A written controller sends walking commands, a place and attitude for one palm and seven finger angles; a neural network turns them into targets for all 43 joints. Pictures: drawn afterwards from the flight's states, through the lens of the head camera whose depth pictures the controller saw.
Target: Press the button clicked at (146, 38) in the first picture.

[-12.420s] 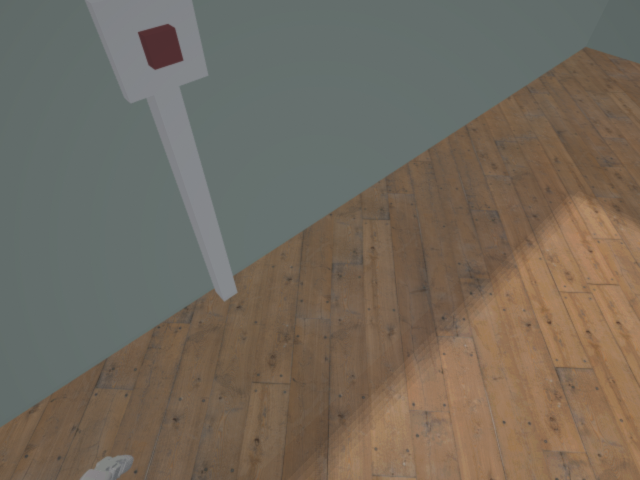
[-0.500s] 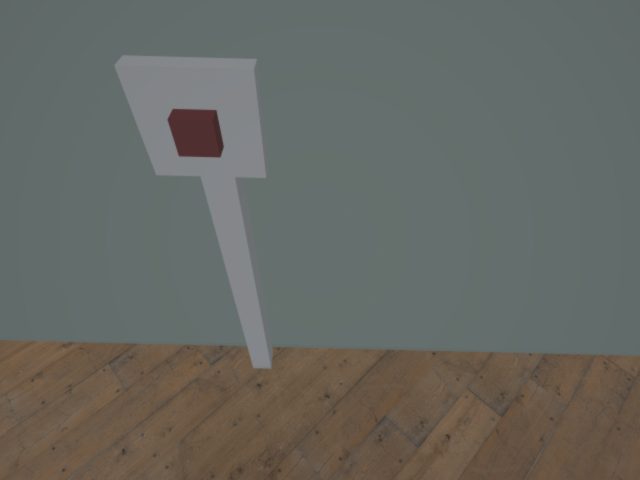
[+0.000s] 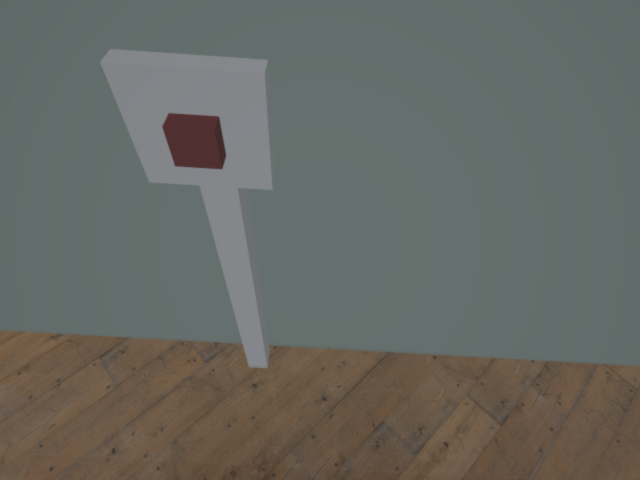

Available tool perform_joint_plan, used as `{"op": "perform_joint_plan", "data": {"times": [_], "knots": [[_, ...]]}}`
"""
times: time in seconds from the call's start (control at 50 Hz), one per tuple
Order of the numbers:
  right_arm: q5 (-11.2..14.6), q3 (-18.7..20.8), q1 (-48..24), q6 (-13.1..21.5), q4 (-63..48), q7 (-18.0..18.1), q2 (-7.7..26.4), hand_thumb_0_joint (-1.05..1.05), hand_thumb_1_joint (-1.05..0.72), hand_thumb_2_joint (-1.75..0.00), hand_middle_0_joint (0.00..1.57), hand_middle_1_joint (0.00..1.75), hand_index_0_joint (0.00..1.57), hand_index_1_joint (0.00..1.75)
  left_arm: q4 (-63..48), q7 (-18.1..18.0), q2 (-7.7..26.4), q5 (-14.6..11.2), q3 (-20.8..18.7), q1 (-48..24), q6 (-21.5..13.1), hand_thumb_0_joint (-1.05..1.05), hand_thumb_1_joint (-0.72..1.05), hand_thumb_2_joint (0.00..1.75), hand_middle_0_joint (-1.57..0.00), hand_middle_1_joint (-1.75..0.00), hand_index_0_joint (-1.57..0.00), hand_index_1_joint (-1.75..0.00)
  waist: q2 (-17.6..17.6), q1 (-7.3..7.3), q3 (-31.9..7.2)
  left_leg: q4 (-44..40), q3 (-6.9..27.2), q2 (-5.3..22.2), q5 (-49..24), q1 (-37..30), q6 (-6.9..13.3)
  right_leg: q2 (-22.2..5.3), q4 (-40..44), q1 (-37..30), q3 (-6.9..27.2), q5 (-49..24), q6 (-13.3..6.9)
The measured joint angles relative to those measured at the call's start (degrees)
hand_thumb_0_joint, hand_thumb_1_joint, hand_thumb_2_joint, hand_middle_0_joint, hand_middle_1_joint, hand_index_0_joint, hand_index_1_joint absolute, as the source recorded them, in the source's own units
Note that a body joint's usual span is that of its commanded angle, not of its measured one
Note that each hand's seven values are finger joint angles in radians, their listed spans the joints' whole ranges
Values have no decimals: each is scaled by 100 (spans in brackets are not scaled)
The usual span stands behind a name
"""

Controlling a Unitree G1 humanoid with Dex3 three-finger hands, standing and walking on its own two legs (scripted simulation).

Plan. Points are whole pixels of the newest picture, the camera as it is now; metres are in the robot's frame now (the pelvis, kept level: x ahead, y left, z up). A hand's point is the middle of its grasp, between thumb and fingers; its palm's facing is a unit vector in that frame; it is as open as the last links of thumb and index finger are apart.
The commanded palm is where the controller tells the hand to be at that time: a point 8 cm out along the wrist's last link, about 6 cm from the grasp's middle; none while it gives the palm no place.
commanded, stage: come to a stop and stand still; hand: left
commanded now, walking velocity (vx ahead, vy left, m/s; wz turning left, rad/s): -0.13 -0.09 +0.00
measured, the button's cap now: (197, 140) +0.47 +0.19 +0.16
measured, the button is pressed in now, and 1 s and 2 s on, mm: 0 0 0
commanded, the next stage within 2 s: look again from close up in 0.78 s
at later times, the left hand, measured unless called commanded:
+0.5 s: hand out of the picture +0.04 +0.15 -0.17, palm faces +0.07 -0.97 -0.22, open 7.3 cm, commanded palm none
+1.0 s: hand out of the picture -0.04 +0.11 -0.18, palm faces +0.02 -0.99 -0.17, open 7.4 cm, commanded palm none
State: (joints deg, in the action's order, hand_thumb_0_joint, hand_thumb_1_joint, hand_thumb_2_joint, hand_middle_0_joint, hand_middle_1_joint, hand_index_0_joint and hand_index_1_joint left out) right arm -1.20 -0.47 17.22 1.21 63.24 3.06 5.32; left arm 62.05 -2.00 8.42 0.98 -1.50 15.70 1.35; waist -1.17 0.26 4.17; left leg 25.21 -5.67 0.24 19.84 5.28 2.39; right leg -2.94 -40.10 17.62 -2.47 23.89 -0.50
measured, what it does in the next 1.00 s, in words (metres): steps on the spot: right foot, then left foot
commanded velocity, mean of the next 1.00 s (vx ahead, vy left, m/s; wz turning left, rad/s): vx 0.02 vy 0.02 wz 0.00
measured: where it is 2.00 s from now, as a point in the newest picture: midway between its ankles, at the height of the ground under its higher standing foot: outside the picture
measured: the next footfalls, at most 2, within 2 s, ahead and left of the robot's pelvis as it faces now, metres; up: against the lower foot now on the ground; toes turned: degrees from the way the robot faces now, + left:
right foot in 0.16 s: +0.08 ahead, -0.14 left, +0.00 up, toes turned -4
left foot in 0.56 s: +0.00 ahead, +0.07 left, +0.00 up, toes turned +2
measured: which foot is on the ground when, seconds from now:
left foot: down 0.00-0.18, up 0.20-0.54, down 0.56-1.00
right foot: up 0.00-0.14, down 0.16-0.56, up 0.58-0.84, down 0.86-1.00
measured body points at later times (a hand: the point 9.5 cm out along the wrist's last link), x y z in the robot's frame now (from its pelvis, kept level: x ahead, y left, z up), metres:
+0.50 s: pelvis -0.02 -0.04 +0.00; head +0.00 -0.04 +0.45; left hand +0.03 +0.20 -0.15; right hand +0.05 -0.28 -0.15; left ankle -0.04 +0.09 -0.71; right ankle +0.04 -0.14 -0.74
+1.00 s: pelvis -0.02 -0.05 -0.01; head +0.01 -0.05 +0.44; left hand -0.04 +0.16 -0.16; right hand -0.04 -0.26 -0.17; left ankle -0.04 +0.08 -0.73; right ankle -0.06 -0.13 -0.74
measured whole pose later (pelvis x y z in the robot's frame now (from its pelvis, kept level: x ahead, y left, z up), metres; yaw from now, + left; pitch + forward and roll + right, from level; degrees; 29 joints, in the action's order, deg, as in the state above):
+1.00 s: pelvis -0.02 -0.05 -0.01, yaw +1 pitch +2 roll +0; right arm -1.8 0.5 19.1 -1.4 59.7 0.7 8.4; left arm 60.4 -1.7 6.1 1.2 0.5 20.4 -0.8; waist 1.8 1.1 1.3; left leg 36.5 -0.4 1.7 19.3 17.8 0.7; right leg 2.9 -29.6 11.8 -3.2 19.7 -3.4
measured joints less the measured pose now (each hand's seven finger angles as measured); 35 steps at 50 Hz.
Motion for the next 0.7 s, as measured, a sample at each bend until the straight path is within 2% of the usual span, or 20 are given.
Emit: {"op": "perform_joint_plan", "data": {"times": [0.1,0.14,0.16,0.2,0.26,0.34,0.46,0.54,0.56,0.58,0.64,0.7], "knots": [[-34,113,-19,-89,-78,-3,-42,0,-91,-90,20,30,20,30,-286,41,182,25,-148,-328,80,1,93,90,-19,-30,-20,-30,60,47,145,68,-2,45,73,-19,-130,37,44,281,-64,-327,-44],[-37,162,-5,-120,-106,-17,8,0,-91,-90,20,30,20,30,-404,52,220,32,-176,-393,36,1,93,90,-19,-30,-20,-30,100,37,152,248,-11,72,192,33,-210,57,415,194,-96,-823,-60],[-27,186,8,-134,-117,-30,45,0,-91,-90,20,30,20,30,-452,50,234,40,-181,-400,-19,1,92,90,-19,-30,-20,-30,116,23,133,418,-14,87,295,96,-256,62,594,118,-96,-1101,-58],[25,250,-54,-188,-130,-54,172,0,-91,-90,20,30,20,30,-470,20,187,40,-152,-451,-127,1,92,90,-19,-30,-20,-30,257,61,116,963,98,169,601,354,-281,134,478,150,-168,-873,-100],[77,315,-185,-282,-165,-58,313,0,-91,-90,20,30,20,30,-515,-14,106,42,-62,-529,-196,0,92,90,-19,-30,-20,-30,262,77,79,2001,324,70,1241,839,-289,97,532,94,-259,-767,-198],[71,347,-421,-359,-252,-128,419,0,-91,-90,20,30,20,30,-596,-61,20,53,-47,-582,-171,0,92,90,-20,-30,-20,-30,98,-29,32,2576,410,24,1123,1280,-365,51,831,4,-259,-1003,-239],[34,356,-646,-368,-504,-249,485,0,-91,-90,19,30,19,30,-651,12,159,101,-74,-466,-100,0,93,90,-20,-30,-20,-30,-103,-179,-99,2072,357,14,681,1383,-409,9,1124,25,-209,-1314,-208],[25,310,-578,-252,-630,-280,461,0,-91,-90,19,30,19,30,-574,39,262,79,-104,-246,-5,0,92,90,-20,-30,-20,-30,-147,-206,-248,813,278,21,90,892,-329,33,1058,119,-189,-1372,-118],[13,292,-508,-202,-652,-275,463,0,-91,-90,19,30,19,30,-545,46,270,59,-108,-186,33,0,92,90,-20,-30,-20,-30,-93,-183,-309,438,326,52,-92,759,-277,75,956,184,-220,-1310,-91],[-15,278,-457,-174,-631,-258,417,0,-91,-90,19,30,19,30,-491,55,296,36,-120,-160,80,0,92,90,-20,-30,-20,-30,-125,-159,-321,402,337,28,-342,766,-234,69,806,231,-192,-1100,-64],[-81,200,-187,-193,-579,-216,288,0,-92,-90,19,30,20,30,-380,99,323,50,-138,-16,154,0,92,90,-20,-30,-20,-30,-163,-123,-435,297,341,-18,-508,728,-126,141,115,381,-11,-294,-78],[-84,146,43,-208,-443,-202,268,0,-93,-90,20,30,20,30,-331,159,268,86,-125,142,119,1,92,90,-19,-30,-20,-30,-95,-119,-542,18,370,-29,-646,676,-90,224,-747,497,101,-170,-101]]}}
